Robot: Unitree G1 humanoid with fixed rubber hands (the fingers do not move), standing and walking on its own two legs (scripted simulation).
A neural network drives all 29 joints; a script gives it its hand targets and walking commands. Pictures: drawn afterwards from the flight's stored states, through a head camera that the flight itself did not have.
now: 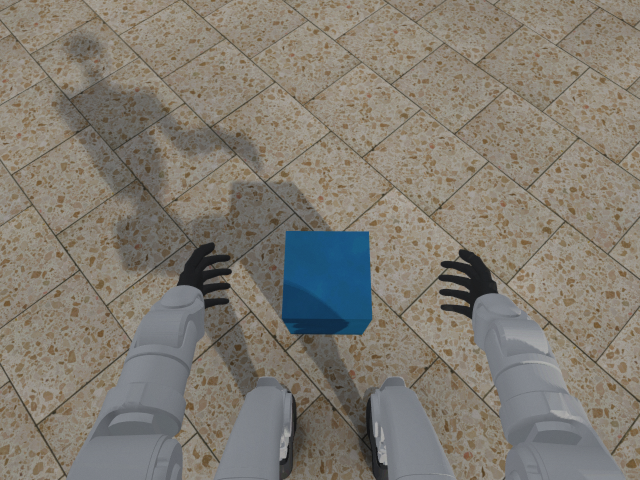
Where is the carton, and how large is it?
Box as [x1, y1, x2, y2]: [282, 231, 371, 334]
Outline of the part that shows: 286,231 282,319 291,333 361,334 371,320 368,231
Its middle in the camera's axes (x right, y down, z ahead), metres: +0.01 +0.12 +1.00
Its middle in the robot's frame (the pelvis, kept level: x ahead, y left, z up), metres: +0.48 +0.00 -0.55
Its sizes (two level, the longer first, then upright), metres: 0.210 0.200 0.250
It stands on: the floor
